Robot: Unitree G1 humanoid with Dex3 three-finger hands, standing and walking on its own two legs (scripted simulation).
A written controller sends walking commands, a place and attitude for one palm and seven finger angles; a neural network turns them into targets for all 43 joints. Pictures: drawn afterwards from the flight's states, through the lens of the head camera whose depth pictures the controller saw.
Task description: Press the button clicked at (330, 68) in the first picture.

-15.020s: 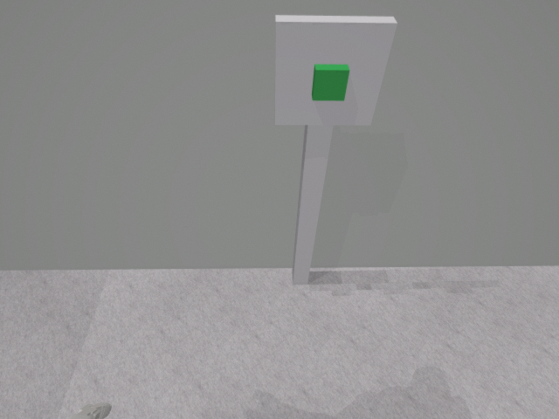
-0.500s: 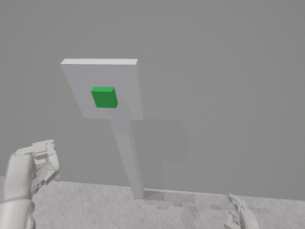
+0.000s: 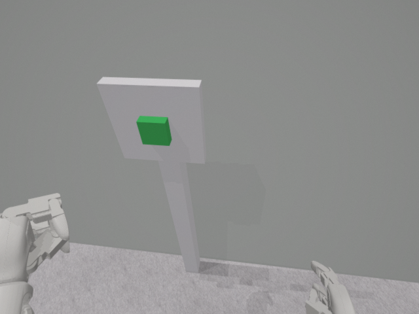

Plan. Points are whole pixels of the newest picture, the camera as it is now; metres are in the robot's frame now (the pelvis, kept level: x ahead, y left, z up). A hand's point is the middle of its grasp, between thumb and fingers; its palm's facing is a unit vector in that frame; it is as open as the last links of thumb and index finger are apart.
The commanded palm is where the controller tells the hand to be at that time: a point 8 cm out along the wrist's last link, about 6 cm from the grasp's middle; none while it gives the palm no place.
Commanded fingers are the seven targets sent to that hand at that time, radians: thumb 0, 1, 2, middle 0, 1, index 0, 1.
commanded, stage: step back with the hand held close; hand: left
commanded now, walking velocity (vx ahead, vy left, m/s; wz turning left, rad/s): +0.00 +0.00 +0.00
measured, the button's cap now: (155, 130) +0.45 +0.19 +0.13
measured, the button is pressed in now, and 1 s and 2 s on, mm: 0 0 0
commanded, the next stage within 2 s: stop stepping back and stand still in 1.38 s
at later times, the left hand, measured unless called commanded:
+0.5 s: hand (52, 245) +0.16 +0.25 +0.15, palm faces +0.29 -0.82 -0.50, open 3.1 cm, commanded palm +0.10 +0.29 +0.17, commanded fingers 0.00 0.90 0.90 -1.30 -1.50 -1.30 -1.50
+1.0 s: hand (4, 266) +0.12 +0.28 +0.17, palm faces +0.35 -0.83 -0.44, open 3.1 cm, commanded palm +0.05 +0.32 +0.17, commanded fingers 0.00 0.90 0.90 -1.30 -1.50 -1.30 -1.50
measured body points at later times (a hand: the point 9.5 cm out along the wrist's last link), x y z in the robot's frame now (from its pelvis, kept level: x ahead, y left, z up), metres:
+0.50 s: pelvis -0.03 +0.01 -0.01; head -0.01 +0.02 +0.44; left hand +0.14 +0.29 +0.17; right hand +0.14 -0.23 -0.09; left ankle -0.01 +0.08 -0.74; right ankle +0.00 -0.09 -0.74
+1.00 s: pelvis -0.08 +0.04 +0.00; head -0.05 +0.08 +0.44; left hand +0.10 +0.32 +0.19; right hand +0.08 -0.19 -0.08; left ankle -0.01 +0.08 -0.74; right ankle -0.14 -0.11 -0.70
